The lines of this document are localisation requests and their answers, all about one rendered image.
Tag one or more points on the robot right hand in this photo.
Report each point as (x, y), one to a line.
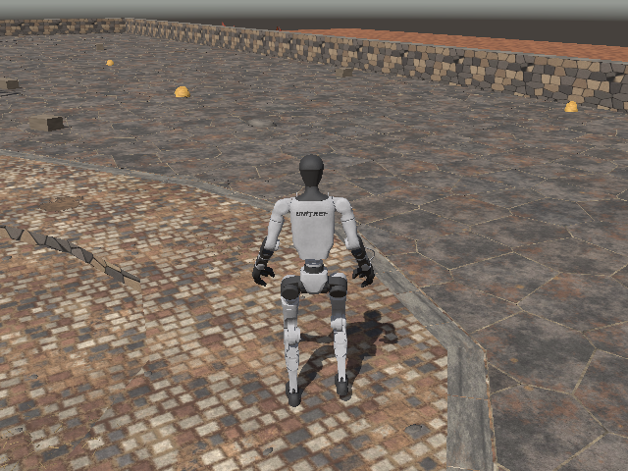
(369, 274)

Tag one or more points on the robot left forearm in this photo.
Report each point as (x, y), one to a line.
(263, 256)

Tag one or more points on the robot right forearm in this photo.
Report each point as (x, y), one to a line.
(361, 257)

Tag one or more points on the robot left hand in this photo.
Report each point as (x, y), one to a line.
(256, 275)

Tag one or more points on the left robot shin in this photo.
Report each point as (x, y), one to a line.
(292, 362)

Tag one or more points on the left robot upper arm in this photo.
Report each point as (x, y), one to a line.
(281, 208)

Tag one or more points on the right robot upper arm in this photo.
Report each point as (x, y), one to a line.
(343, 206)

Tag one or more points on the humanoid robot torso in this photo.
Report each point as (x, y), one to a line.
(313, 228)

